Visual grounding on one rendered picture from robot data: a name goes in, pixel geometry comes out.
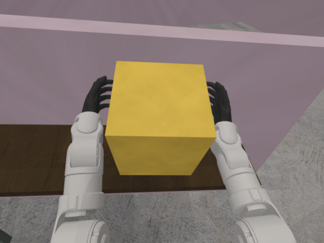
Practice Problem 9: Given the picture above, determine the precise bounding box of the robot left upper arm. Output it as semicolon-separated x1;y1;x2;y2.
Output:
52;219;110;243

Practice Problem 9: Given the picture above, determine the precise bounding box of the robot right upper arm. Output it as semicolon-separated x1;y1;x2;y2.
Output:
233;215;295;243

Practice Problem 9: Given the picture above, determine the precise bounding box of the left robot forearm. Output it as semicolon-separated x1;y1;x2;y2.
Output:
50;111;104;243

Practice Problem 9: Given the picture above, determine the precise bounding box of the table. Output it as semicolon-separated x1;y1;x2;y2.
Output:
0;124;261;243

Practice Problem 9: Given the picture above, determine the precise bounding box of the robot left hand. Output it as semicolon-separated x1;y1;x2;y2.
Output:
82;76;113;114

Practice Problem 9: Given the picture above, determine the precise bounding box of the carton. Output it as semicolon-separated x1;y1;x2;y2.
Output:
105;61;217;175

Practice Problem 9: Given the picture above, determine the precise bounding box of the robot right hand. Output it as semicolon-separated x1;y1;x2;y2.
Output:
207;82;232;124

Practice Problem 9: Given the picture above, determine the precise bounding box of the right robot forearm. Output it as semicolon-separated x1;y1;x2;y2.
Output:
210;121;296;243

